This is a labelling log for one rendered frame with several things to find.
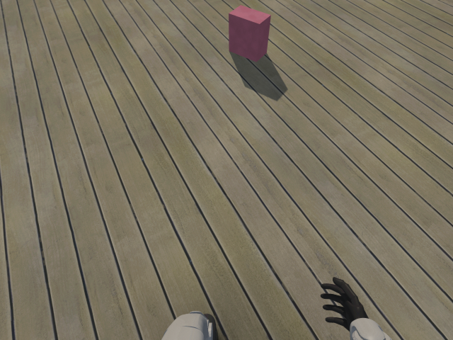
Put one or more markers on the right robot forearm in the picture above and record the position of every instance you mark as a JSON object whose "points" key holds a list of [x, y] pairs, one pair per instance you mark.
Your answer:
{"points": [[366, 329]]}

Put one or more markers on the robot right hand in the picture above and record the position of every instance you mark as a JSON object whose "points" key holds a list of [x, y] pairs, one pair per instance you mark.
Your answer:
{"points": [[352, 308]]}

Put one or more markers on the left robot thigh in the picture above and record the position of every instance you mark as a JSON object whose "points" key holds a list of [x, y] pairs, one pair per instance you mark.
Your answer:
{"points": [[189, 327]]}

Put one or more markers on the left robot shin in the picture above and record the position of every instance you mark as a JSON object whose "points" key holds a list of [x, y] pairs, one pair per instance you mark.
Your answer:
{"points": [[197, 312]]}

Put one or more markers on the carton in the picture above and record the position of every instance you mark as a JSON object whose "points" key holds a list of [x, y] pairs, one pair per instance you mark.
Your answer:
{"points": [[248, 32]]}

